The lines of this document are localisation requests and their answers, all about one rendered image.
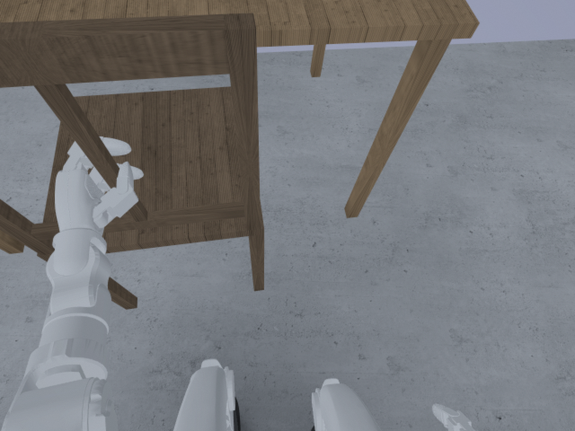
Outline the left robot forearm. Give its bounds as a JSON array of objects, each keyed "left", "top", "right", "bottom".
[{"left": 1, "top": 228, "right": 111, "bottom": 431}]

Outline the robot thigh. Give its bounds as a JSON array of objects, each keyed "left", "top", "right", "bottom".
[
  {"left": 312, "top": 383, "right": 381, "bottom": 431},
  {"left": 173, "top": 365, "right": 235, "bottom": 431}
]

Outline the table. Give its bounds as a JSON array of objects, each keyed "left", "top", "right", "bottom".
[{"left": 0, "top": 0, "right": 480, "bottom": 254}]

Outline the left robot upper arm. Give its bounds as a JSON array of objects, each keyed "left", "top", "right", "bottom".
[{"left": 5, "top": 377, "right": 118, "bottom": 431}]

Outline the left robot hand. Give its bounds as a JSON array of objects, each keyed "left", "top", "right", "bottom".
[{"left": 55, "top": 136, "right": 144, "bottom": 236}]

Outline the robot left thigh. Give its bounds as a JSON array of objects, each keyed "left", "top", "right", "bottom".
[{"left": 173, "top": 365, "right": 235, "bottom": 431}]

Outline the chair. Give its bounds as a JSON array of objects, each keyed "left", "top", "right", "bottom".
[{"left": 0, "top": 13, "right": 264, "bottom": 310}]

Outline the robot right thigh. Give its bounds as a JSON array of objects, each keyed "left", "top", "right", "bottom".
[{"left": 312, "top": 383, "right": 381, "bottom": 431}]

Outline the right robot hand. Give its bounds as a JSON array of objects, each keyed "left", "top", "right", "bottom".
[{"left": 432, "top": 404, "right": 476, "bottom": 431}]

